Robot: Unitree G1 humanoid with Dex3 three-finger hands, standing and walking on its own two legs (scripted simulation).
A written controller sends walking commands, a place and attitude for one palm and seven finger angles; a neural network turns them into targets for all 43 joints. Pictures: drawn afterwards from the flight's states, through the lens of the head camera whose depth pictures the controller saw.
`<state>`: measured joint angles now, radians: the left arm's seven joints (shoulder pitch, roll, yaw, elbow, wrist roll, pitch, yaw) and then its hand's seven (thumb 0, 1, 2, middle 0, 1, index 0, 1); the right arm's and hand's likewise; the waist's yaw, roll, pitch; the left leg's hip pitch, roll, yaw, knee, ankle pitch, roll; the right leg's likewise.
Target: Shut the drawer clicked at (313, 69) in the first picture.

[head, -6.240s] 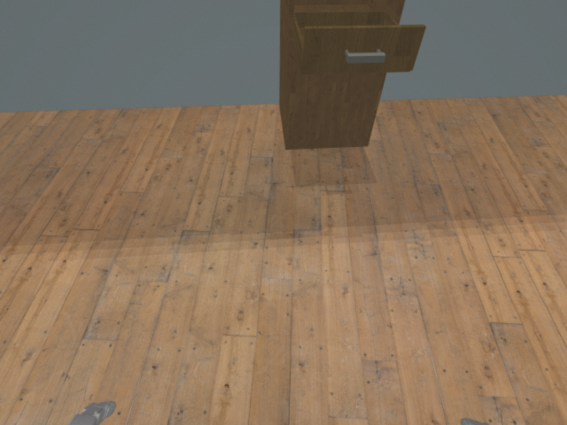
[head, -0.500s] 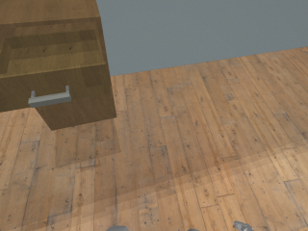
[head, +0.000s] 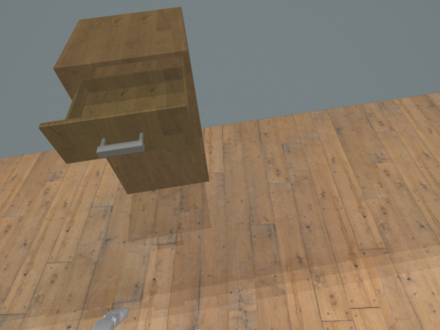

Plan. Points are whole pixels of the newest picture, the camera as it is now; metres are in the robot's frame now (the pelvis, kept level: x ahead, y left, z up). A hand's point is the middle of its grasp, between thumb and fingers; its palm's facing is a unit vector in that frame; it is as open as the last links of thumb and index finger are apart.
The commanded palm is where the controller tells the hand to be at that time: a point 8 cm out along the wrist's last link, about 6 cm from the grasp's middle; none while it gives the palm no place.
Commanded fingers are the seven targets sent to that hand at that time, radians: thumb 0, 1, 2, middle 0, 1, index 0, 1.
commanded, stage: turn to face it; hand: left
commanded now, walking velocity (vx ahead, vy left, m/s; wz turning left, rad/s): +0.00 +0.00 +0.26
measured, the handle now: (121, 143) +0.64 +0.32 -0.08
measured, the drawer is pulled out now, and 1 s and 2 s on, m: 0.30 0.30 0.30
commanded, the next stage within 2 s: take the last steps up to it in 0.06 s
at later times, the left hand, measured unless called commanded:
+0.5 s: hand out of the picture -0.11 +0.21 -0.17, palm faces +0.26 -0.95 -0.19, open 7.4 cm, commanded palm none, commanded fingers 0.00 0.90 0.90 -0.20 -0.30 -0.20 -0.30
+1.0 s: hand (122, 298) +0.22 +0.24 -0.16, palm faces +0.07 -0.98 -0.17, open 7.4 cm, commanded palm none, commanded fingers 0.00 0.90 0.90 -0.20 -0.30 -0.20 -0.30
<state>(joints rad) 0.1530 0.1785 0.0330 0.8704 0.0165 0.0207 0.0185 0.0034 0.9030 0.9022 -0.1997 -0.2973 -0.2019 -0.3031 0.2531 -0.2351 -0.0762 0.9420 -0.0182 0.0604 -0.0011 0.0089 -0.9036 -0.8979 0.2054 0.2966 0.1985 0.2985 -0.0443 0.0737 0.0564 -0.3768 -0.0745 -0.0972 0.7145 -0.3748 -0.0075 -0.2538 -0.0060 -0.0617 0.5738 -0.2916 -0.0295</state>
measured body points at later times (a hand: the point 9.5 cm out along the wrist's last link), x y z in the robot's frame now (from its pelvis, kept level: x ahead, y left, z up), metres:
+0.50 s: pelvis -0.01 +0.04 +0.00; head -0.01 +0.06 +0.45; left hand -0.12 +0.26 -0.16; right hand +0.11 -0.19 -0.13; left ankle -0.05 +0.14 -0.74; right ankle +0.01 -0.09 -0.73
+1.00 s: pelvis +0.13 +0.06 +0.00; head +0.16 +0.06 +0.44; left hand +0.22 +0.30 -0.15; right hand +0.00 -0.14 -0.15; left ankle -0.05 +0.14 -0.73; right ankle +0.26 -0.02 -0.71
